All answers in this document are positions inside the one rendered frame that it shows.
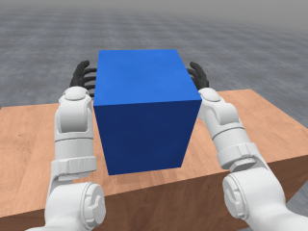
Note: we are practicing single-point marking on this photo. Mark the robot left forearm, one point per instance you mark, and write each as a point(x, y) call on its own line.
point(73, 137)

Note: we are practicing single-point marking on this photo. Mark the robot right forearm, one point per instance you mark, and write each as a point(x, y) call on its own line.
point(235, 150)

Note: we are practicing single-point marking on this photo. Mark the pedestal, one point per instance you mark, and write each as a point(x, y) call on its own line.
point(186, 198)

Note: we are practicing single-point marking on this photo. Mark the left robot upper arm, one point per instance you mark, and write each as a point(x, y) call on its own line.
point(74, 207)

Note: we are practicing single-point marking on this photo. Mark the right robot upper arm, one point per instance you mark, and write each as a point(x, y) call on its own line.
point(255, 196)

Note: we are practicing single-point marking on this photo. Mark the carton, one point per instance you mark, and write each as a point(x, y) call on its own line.
point(146, 105)

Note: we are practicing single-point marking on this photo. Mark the left robot hand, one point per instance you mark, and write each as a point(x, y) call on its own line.
point(78, 79)

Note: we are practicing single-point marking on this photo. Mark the right robot hand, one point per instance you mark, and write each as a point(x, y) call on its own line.
point(200, 80)

